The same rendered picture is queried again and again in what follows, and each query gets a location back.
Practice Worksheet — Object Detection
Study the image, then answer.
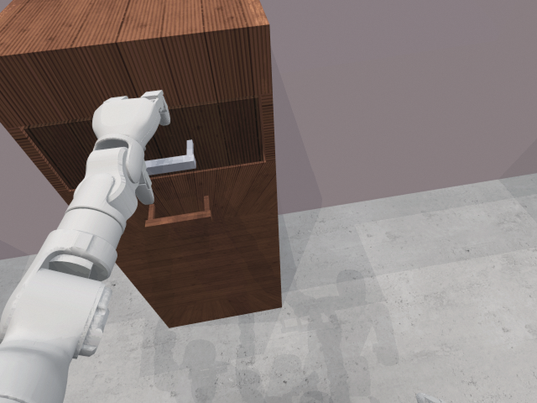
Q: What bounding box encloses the left robot upper arm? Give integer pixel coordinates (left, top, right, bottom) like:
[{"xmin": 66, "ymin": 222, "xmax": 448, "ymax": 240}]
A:
[{"xmin": 0, "ymin": 268, "xmax": 112, "ymax": 403}]

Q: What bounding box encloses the drawer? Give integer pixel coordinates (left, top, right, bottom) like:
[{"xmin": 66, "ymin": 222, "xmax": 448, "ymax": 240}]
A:
[{"xmin": 23, "ymin": 95, "xmax": 263, "ymax": 190}]

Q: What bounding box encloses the left robot hand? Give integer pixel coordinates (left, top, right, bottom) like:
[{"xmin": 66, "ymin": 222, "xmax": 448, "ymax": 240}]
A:
[{"xmin": 92, "ymin": 90, "xmax": 170, "ymax": 205}]

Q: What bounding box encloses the handle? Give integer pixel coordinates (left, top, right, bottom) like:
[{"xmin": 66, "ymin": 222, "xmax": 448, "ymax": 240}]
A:
[
  {"xmin": 145, "ymin": 140, "xmax": 196, "ymax": 175},
  {"xmin": 145, "ymin": 210, "xmax": 212, "ymax": 232}
]

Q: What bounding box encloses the left robot forearm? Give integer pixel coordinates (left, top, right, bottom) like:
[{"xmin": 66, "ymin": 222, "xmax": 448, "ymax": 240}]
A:
[{"xmin": 0, "ymin": 133, "xmax": 144, "ymax": 344}]

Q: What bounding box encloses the cabinet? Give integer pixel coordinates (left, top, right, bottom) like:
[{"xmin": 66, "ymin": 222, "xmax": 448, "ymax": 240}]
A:
[{"xmin": 0, "ymin": 0, "xmax": 282, "ymax": 328}]

